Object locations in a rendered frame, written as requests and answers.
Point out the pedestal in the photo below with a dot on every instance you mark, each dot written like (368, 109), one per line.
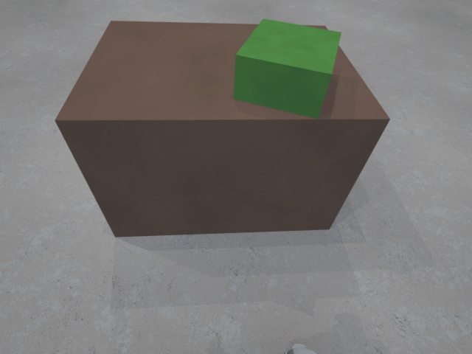
(166, 150)

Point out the carton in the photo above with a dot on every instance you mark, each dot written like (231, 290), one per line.
(286, 66)

